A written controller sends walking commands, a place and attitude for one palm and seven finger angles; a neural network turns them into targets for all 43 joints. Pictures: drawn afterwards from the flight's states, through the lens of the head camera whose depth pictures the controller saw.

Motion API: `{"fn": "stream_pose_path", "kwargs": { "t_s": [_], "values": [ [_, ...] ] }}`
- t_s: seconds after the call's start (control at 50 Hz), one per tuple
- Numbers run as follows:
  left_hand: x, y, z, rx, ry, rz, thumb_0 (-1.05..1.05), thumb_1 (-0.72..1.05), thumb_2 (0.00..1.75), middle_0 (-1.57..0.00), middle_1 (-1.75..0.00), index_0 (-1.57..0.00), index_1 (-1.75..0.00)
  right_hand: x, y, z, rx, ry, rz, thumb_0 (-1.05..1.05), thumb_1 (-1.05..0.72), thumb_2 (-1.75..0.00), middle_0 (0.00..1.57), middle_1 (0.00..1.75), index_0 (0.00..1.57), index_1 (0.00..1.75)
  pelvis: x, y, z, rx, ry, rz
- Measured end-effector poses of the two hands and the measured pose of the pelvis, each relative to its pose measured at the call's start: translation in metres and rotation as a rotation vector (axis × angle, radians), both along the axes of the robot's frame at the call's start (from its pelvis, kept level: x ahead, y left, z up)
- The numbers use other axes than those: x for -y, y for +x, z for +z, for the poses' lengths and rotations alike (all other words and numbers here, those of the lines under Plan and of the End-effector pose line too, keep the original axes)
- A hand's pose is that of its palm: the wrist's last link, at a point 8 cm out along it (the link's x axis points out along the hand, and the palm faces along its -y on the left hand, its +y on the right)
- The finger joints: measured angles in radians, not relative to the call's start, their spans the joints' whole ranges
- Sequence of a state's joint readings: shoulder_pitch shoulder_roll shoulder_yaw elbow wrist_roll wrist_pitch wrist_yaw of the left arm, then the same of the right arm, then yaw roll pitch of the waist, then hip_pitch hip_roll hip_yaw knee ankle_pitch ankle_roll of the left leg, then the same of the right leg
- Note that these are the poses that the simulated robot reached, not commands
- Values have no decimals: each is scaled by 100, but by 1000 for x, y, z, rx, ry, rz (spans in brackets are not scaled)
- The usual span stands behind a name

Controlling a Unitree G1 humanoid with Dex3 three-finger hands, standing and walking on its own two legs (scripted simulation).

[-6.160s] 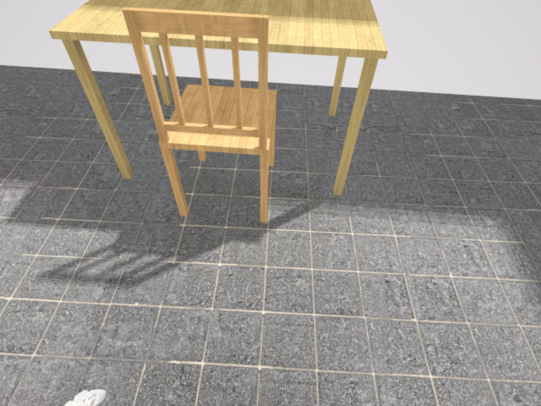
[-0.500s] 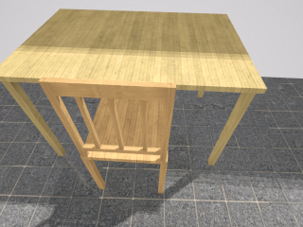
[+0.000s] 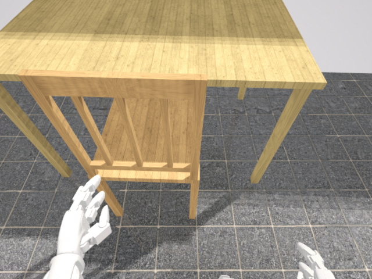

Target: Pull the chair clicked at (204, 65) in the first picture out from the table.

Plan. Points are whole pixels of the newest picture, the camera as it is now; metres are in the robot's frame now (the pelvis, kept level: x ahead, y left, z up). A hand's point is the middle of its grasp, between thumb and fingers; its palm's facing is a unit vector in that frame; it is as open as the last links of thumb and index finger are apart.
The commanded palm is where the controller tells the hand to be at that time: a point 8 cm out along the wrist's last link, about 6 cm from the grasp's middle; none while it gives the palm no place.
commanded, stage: raise the hand toward the chair's back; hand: left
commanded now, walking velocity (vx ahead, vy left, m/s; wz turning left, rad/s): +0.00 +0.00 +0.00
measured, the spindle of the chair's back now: (131, 136) +0.50 +0.16 -0.05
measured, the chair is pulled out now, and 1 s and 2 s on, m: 0.00 0.00 0.00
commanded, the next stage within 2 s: aim the fingers beside a spindle in 1.84 s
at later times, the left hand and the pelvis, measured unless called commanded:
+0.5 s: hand (102, 249) +0.20 +0.18 -0.03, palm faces -0.06 -1.00 -0.05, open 12.2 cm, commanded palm +0.16 +0.23 -0.02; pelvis -0.03 -0.01 -0.08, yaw +0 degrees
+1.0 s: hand (86, 233) +0.22 +0.21 -0.02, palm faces -0.01 -1.00 -0.07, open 16.2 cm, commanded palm +0.20 +0.26 -0.01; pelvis -0.01 +0.02 -0.06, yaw -1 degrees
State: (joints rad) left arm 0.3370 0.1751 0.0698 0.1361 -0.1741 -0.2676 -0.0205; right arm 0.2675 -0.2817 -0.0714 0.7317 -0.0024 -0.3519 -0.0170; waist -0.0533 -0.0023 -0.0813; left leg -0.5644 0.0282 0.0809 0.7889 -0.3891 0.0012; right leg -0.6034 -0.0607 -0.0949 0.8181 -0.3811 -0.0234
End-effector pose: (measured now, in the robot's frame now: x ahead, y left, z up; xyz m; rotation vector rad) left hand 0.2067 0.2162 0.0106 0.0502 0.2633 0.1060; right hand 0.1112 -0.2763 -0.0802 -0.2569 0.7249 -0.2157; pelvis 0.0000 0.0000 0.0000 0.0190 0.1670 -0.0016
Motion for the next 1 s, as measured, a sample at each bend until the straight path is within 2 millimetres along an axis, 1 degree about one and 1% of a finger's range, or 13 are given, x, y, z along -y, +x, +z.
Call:
{"fn": "stream_pose_path", "kwargs": {
  "t_s": [0.06,0.12,0.18,0.24,0.28,0.32,0.38,0.44,0.54,0.64,0.72,0.8,1.0],
  "values": [
    [20,2,1,235,-74,-113,2,75,82,-17,-27,-18,-27,8,37,4,134,-18,47,2,-92,-90,20,30,20,30,4,-5,-24,-51,7,-25],
    [24,-19,-21,273,-61,-176,1,67,79,-17,-26,-18,-26,6,69,-1,221,-18,91,2,-91,-90,20,29,20,30,8,-10,-49,-79,11,-33],
    [12,-48,-50,168,-46,-135,1,59,76,-17,-25,-17,-25,-5,93,-14,259,-3,134,2,-91,-90,20,29,20,30,11,-15,-68,-93,7,-25],
    [-6,-71,-58,118,-10,-56,1,52,73,-16,-24,-17,-24,-25,105,-32,263,22,181,2,-91,-90,20,29,20,30,13,-20,-80,-103,-12,-6],
    [-15,-77,-51,151,17,-33,1,47,71,-16,-23,-16,-23,-39,106,-46,248,42,212,2,-91,-90,20,29,20,30,13,-23,-86,-111,-27,6],
    [-18,-73,-41,211,35,-47,1,42,69,-15,-22,-16,-22,-52,101,-61,218,65,233,1,-91,-90,20,29,20,30,13,-27,-90,-120,-40,15],
    [-17,-58,-33,258,32,-110,1,35,66,-14,-21,-15,-21,-65,84,-81,152,103,227,2,-91,-90,21,30,20,30,11,-32,-92,-132,-50,20],
    [-14,-40,-35,216,3,-164,1,28,63,-13,-20,-14,-20,-70,60,-94,80,130,180,2,-91,-90,21,30,21,30,9,-35,-90,-137,-51,18],
    [-19,-25,-38,122,-15,-152,1,17,58,-13,-18,-13,-18,-61,24,-93,0,122,82,2,-90,-90,21,30,21,31,3,-32,-80,-139,-46,4],
    [-29,-22,-30,155,3,-114,0,5,53,-11,-16,-12,-16,-41,7,-80,-21,56,37,2,-91,-90,21,30,21,31,-3,-27,-73,-139,-46,-3],
    [-34,-21,-30,175,7,-118,0,-4,49,-10,-15,-11,-15,-29,10,-68,-9,2,29,2,-91,-90,21,30,21,30,-8,-23,-71,-141,-50,-4],
    [-37,-17,-34,167,0,-129,0,-14,45,-9,-13,-10,-13,-26,24,-58,23,-33,39,2,-91,-90,21,30,20,30,-11,-20,-70,-144,-55,-3],
    [-47,-5,-21,192,14,-125,-1,-37,35,-7,-10,-8,-10,-57,66,-45,93,11,115,2,-91,-90,21,30,20,30,-17,-10,-63,-141,-65,4]
  ]
}}
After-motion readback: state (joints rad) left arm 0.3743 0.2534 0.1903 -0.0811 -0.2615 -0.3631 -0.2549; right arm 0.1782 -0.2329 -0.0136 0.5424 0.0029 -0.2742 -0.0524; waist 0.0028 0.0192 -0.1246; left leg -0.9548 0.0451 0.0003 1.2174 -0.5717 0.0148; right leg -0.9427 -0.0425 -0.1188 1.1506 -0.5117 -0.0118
